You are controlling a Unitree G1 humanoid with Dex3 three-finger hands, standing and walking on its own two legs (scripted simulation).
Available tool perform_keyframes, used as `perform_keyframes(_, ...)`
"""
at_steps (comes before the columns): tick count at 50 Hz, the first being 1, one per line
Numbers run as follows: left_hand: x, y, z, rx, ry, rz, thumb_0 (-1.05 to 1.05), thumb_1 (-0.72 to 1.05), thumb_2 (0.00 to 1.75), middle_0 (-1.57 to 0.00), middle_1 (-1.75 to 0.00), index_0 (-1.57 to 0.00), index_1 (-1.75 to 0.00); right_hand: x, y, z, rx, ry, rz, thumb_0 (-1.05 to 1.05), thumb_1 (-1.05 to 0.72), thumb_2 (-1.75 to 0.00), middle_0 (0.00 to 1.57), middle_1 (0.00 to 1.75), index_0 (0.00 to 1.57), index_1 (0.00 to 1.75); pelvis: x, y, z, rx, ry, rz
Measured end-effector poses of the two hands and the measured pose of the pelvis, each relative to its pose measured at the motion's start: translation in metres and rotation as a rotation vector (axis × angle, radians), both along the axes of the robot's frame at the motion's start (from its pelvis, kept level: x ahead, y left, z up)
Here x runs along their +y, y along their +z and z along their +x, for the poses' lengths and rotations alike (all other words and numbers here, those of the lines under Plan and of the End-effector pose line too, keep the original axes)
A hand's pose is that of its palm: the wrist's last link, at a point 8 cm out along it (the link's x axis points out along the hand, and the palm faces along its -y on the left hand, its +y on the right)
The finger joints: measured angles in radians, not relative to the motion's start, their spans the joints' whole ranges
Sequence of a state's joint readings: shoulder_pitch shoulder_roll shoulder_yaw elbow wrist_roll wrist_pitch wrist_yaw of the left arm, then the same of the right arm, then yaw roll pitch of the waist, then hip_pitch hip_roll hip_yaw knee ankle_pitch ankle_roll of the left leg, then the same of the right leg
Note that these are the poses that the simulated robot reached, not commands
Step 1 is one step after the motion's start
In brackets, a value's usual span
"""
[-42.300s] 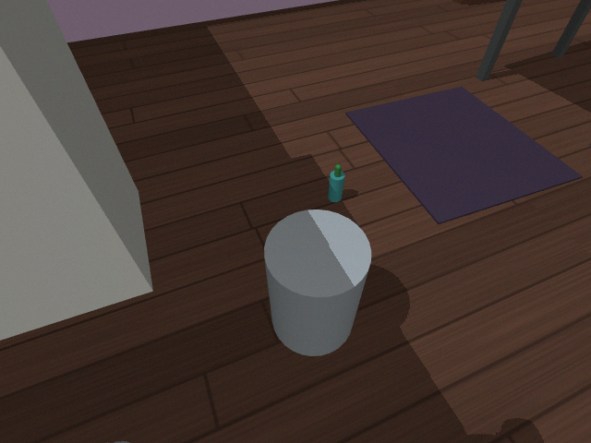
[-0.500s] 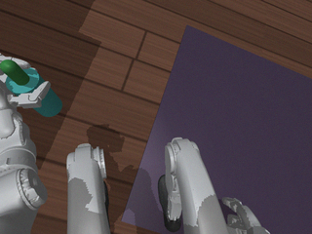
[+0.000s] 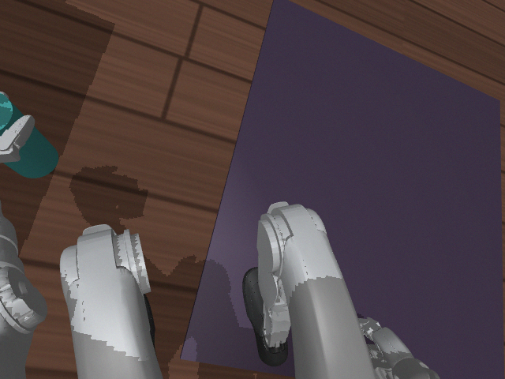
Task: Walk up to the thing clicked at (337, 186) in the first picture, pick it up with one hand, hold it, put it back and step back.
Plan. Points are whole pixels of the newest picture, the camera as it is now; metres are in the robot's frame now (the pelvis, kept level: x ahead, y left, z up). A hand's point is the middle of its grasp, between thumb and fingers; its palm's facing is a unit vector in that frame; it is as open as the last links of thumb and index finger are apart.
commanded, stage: crouch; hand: left
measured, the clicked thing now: (0, 129) +0.47 +0.32 -0.11
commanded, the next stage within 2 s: lower in 0.32 s
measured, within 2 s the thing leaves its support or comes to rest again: neither
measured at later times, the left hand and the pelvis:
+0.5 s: hand (5, 124) +0.48 +0.32 -0.12, palm faces +0.38 -0.92 -0.04, open 7.9 cm; pelvis +0.00 +0.01 -0.01, yaw -2 degrees
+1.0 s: hand (22, 136) +0.48 +0.32 -0.18, palm faces +0.40 -0.92 -0.04, open 7.9 cm; pelvis +0.00 +0.01 -0.03, yaw -5 degrees
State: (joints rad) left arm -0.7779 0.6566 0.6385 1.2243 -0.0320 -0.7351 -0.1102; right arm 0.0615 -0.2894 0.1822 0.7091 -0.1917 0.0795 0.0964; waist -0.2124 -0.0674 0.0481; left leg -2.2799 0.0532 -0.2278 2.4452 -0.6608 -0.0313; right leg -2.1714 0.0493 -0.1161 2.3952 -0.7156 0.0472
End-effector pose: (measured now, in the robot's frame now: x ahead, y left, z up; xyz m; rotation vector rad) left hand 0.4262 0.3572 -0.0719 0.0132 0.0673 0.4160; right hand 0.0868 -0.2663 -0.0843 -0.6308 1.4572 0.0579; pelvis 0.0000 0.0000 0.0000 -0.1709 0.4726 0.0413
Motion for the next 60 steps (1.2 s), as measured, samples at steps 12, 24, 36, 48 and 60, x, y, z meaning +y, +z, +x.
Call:
perform_keyframes(12,0.001,-0.028,0.005,0.015,-0.013,0.0,0.0,-0.27,1.03,-0.75,-1.01,-0.97,-1.14,-0.002,-0.001,0.004,0.029,0.05,-0.031,0.0,-0.92,-0.91,0.21,0.3,0.2,0.3,0.002,-0.01,0.002,-0.029,-0.01,-0.021)
perform_keyframes(24,0.001,-0.043,0.011,0.013,-0.026,0.009,0.0,-0.27,1.03,-0.75,-1.01,-0.97,-1.14,0.0,0.004,0.009,0.034,0.092,-0.058,0.0,-0.92,-0.91,0.21,0.3,0.2,0.3,0.005,-0.014,0.002,-0.049,-0.019,-0.043)
perform_keyframes(36,-0.001,-0.077,0.011,0.048,-0.013,-0.007,0.0,-0.27,1.03,-0.76,-1.01,-0.97,-1.14,0.006,0.007,0.01,0.051,0.172,-0.081,0.0,-0.92,-0.91,0.21,0.3,0.2,0.3,0.008,-0.021,-0.001,-0.098,-0.036,-0.067)
perform_keyframes(48,0.002,-0.102,0.016,0.043,-0.004,-0.006,0.0,-0.27,1.03,-0.76,-1.0,-0.98,-1.13,0.007,0.015,0.014,0.09,0.256,-0.133,0.0,-0.92,-0.91,0.21,0.3,0.2,0.3,0.011,-0.026,-0.002,-0.136,-0.049,-0.096)
perform_keyframes(60,0.002,-0.106,0.017,0.03,0.01,-0.008,0.0,-0.27,1.04,-0.76,-1.01,-0.97,-1.13,0.012,0.021,0.018,0.073,0.318,-0.164,-0.01,-0.91,-0.9,0.21,0.3,0.2,0.3,0.015,-0.029,-0.007,-0.18,-0.062,-0.117)
